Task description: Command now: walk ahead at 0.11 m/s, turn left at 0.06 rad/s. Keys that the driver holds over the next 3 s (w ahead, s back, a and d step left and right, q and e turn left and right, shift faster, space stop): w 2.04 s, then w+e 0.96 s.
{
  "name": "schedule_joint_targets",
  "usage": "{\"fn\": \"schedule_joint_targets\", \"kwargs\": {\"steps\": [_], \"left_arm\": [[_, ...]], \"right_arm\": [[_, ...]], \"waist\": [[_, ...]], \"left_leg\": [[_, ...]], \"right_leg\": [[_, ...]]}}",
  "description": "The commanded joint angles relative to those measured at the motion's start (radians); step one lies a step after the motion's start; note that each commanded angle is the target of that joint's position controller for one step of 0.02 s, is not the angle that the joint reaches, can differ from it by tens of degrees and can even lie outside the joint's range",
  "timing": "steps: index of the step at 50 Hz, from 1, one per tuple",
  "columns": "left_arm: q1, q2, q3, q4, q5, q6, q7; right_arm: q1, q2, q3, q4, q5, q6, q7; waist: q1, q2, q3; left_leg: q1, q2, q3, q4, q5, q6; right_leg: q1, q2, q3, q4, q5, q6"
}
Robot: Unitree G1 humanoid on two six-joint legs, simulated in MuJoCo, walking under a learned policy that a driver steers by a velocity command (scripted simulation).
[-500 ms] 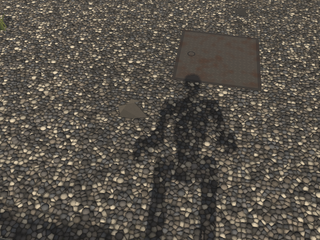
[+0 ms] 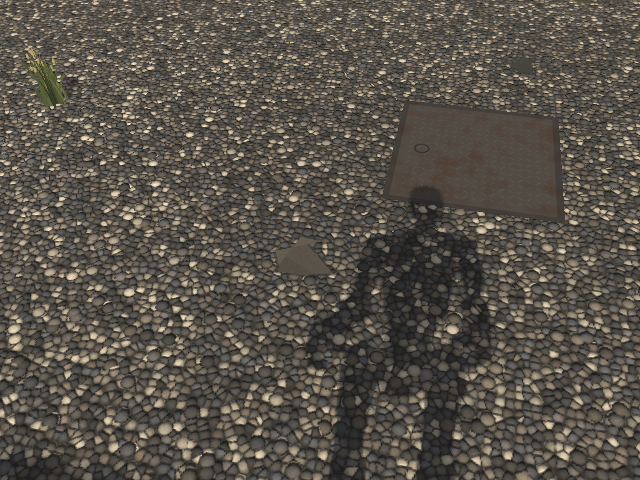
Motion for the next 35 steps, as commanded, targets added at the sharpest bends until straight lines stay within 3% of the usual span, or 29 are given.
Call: {"fn": "schedule_joint_targets", "kwargs": {"steps": [1, 3, 5, 8, 9, 10, 11, 12, 13, 14, 16, 18, 20, 21, 22, 23, 24, 25, 26, 27, 28, 29, 30, 31, 32, 33, 35], "left_arm": [[0.027, 0.163, 0.047, -0.046, -0.002, -0.018, 0.006], [0.095, 0.193, 0.061, -0.033, 0.002, -0.009, 0.008], [0.109, 0.197, 0.069, -0.030, 0.000, -0.012, 0.002], [0.019, 0.191, 0.070, -0.052, -0.007, -0.024, -0.007], [-0.060, 0.170, 0.063, -0.078, -0.011, -0.026, -0.010], [-0.129, 0.116, 0.045, -0.121, -0.016, -0.034, -0.014], [-0.147, 0.128, 0.046, -0.142, 0.004, -0.041, -0.013], [-0.141, 0.165, 0.058, -0.146, 0.015, -0.047, -0.013], [-0.110, 0.163, 0.061, -0.135, 0.013, -0.053, -0.018], [-0.086, 0.158, 0.060, -0.127, 0.011, -0.058, -0.026], [-0.075, 0.160, 0.059, -0.115, 0.012, -0.052, -0.040], [-0.125, 0.141, 0.051, -0.134, 0.021, -0.041, -0.057], [-0.164, 0.118, 0.038, -0.156, 0.020, -0.032, -0.061], [-0.157, 0.108, 0.032, -0.156, 0.021, -0.028, -0.061], [-0.150, 0.119, 0.033, -0.154, 0.019, -0.024, -0.054], [-0.060, 0.136, 0.045, -0.118, 0.025, -0.022, -0.050], [-0.006, 0.163, 0.056, -0.105, 0.021, -0.024, -0.042], [0.068, 0.186, 0.069, -0.086, 0.031, -0.024, -0.036], [0.204, 0.204, 0.084, -0.049, 0.036, -0.027, -0.028], [0.396, 0.228, 0.099, 0.004, 0.041, -0.034, -0.022], [0.458, 0.301, 0.115, 0.025, 0.045, -0.045, -0.016], [0.347, 0.263, 0.082, -0.034, 0.032, -0.066, -0.028], [0.236, 0.302, 0.097, -0.062, 0.003, -0.065, -0.024], [0.133, 0.244, 0.084, -0.091, -0.008, -0.075, -0.027], [0.076, 0.196, 0.069, -0.094, -0.012, -0.087, -0.034], [0.079, 0.197, 0.065, -0.085, -0.005, -0.103, -0.036], [0.117, 0.219, 0.069, -0.045, -0.009, -0.125, -0.025]], "right_arm": [[-0.007, -0.131, -0.048, -0.055, -0.014, -0.002, 0.002], [-0.026, -0.112, -0.046, -0.072, -0.024, -0.003, 0.009], [-0.028, -0.097, -0.042, -0.072, -0.026, -0.015, 0.014], [0.077, -0.095, -0.047, -0.045, -0.019, -0.030, 0.025], [0.169, -0.124, -0.056, -0.024, -0.019, -0.033, 0.022], [0.241, -0.204, -0.078, -0.013, -0.016, -0.038, 0.012], [0.298, -0.254, -0.098, -0.008, -0.012, -0.040, 0.012], [0.307, -0.232, -0.093, -0.005, -0.012, -0.045, 0.007], [0.286, -0.216, -0.087, -0.009, -0.014, -0.054, 0.004], [0.258, -0.207, -0.083, -0.009, -0.018, -0.065, 0.003], [0.186, -0.179, -0.068, -0.010, -0.008, -0.077, -0.004], [0.173, -0.166, -0.057, 0.007, 0.004, -0.080, -0.008], [0.171, -0.193, -0.060, 0.025, 0.007, -0.081, -0.007], [0.172, -0.210, -0.064, 0.036, 0.001, -0.078, -0.003], [0.182, -0.210, -0.063, 0.043, 0.003, -0.073, -0.001], [0.162, -0.219, -0.062, 0.036, -0.005, -0.081, -0.001], [0.116, -0.223, -0.059, 0.025, -0.005, -0.084, 0.001], [0.082, -0.227, -0.060, 0.012, 0.001, -0.086, 0.004], [0.051, -0.241, -0.063, 0.006, 0.004, -0.085, 0.004], [-0.002, -0.256, -0.070, 0.000, 0.021, -0.081, 0.005], [-0.005, -0.166, -0.056, -0.018, 0.014, -0.079, 0.002], [0.121, -0.076, -0.038, -0.016, 0.001, -0.082, -0.001], [0.197, -0.138, -0.048, -0.023, 0.013, -0.080, -0.004], [0.105, -0.217, -0.067, -0.019, -0.008, -0.061, -0.007], [0.054, -0.248, -0.083, -0.012, -0.016, -0.040, -0.005], [0.042, -0.228, -0.078, -0.008, -0.017, -0.018, 0.000], [-0.033, -0.180, -0.066, -0.026, -0.025, 0.014, 0.030]], "waist": [[0.018, -0.154, 0.012], [0.043, -0.182, 0.077], [0.043, -0.161, 0.116], [-0.036, -0.128, 0.100], [-0.096, -0.063, 0.101], [-0.124, 0.123, 0.116], [-0.151, 0.232, 0.127], [-0.133, 0.143, 0.144], [-0.096, 0.060, 0.120], [-0.066, 0.030, 0.084], [-0.032, 0.053, 0.063], [-0.029, 0.070, 0.090], [-0.030, 0.098, 0.091], [-0.026, 0.117, 0.080], [-0.032, 0.110, 0.068], [-0.002, 0.123, 0.014], [0.039, 0.095, 0.009], [0.077, 0.074, -0.025], [0.146, 0.055, -0.062], [0.257, 0.020, -0.094], [0.265, -0.218, -0.067], [0.103, -0.217, -0.048], [0.025, -0.274, -0.038], [-0.003, -0.113, 0.061], [-0.028, -0.026, 0.123], [-0.039, -0.036, 0.137], [-0.040, -0.041, 0.183]], "left_leg": [[-0.080, 0.024, -0.038, 0.021, -0.164, 0.036], [-0.234, 0.004, 0.022, 0.134, -0.217, 0.030], [-0.262, 0.030, 0.061, 0.166, -0.182, 0.024], [-0.025, 0.043, 0.039, 0.059, -0.174, 0.052], [0.114, 0.075, -0.053, -0.034, -0.236, 0.078], [0.227, 0.199, -0.310, -0.190, -0.429, 0.131], [0.312, 0.367, -0.561, -0.301, -0.429, 0.196], [0.324, 0.418, -0.603, -0.286, -0.218, 0.241], [0.326, 0.408, -0.532, -0.255, -0.035, 0.244], [0.320, 0.381, -0.450, -0.249, 0.060, 0.224], [0.273, 0.304, -0.294, -0.284, 0.176, 0.175], [0.216, 0.238, -0.181, -0.293, 0.341, 0.140], [0.155, 0.198, -0.088, -0.291, 0.456, 0.123], [0.122, 0.196, -0.063, -0.277, 0.506, 0.122], [0.109, 0.197, -0.052, -0.264, 0.529, 0.126], [0.085, 0.238, -0.038, -0.217, 0.650, 0.124], [0.055, 0.229, -0.010, -0.155, 0.735, 0.104], [0.039, 0.222, 0.005, -0.054, 0.860, 0.090], [-0.004, 0.209, 0.001, 0.122, 0.942, 0.083], [-0.128, 0.169, 0.007, 0.399, 0.819, 0.067], [-0.326, 0.023, 0.040, 0.874, 0.057, 0.036], [-0.469, -0.055, -0.132, 1.067, -0.296, 0.055], [-0.523, -0.037, -0.119, 1.050, -0.195, 0.037], [-0.536, 0.034, -0.110, 1.000, -0.115, 0.026], [-0.490, 0.075, -0.109, 0.905, -0.091, 0.015], [-0.460, 0.095, -0.093, 0.847, -0.102, 0.002], [-0.416, 0.136, -0.048, 0.658, -0.018, -0.013]], "right_leg": [[0.032, -0.076, 0.158, -0.163, -0.285, -0.092], [0.057, -0.169, 0.307, -0.253, -0.513, -0.167], [0.034, -0.237, 0.391, -0.286, -0.536, -0.217], [-0.149, -0.182, 0.298, -0.214, -0.463, -0.187], [-0.291, -0.110, 0.201, -0.105, -0.429, -0.147], [-0.461, 0.016, 0.039, 0.122, -0.289, -0.087], [-0.594, 0.052, -0.043, 0.345, -0.239, -0.067], [-0.652, 0.019, 0.007, 0.466, -0.241, -0.071], [-0.636, -0.003, 0.030, 0.524, -0.205, -0.071], [-0.601, -0.021, 0.037, 0.540, -0.163, -0.069], [-0.508, -0.035, 0.020, 0.463, -0.073, -0.047], [-0.439, -0.011, -0.017, 0.363, 0.022, -0.031], [-0.322, 0.019, -0.066, 0.248, 0.075, -0.024], [-0.249, 0.030, -0.085, 0.237, 0.087, -0.030], [-0.195, 0.041, -0.102, 0.212, 0.075, -0.039], [-0.095, 0.036, -0.095, 0.359, 0.227, -0.065], [-0.044, 0.028, -0.071, 0.343, 0.205, -0.086], [0.056, 0.054, -0.084, 0.322, 0.146, -0.105], [0.195, 0.076, -0.087, 0.281, 0.112, -0.120], [0.377, 0.055, -0.069, 0.163, 0.147, -0.137], [0.441, -0.131, 0.144, 0.021, 0.079, -0.212], [0.373, -0.308, 0.443, 0.029, 0.338, -0.252], [0.268, -0.372, 0.611, -0.191, 0.202, -0.356], [0.143, -0.365, 0.586, -0.240, 0.059, -0.365], [0.033, -0.311, 0.486, -0.246, 0.044, -0.340], [-0.012, -0.286, 0.418, -0.266, 0.054, -0.324], [-0.071, -0.217, 0.308, -0.339, -0.003, -0.281]]}}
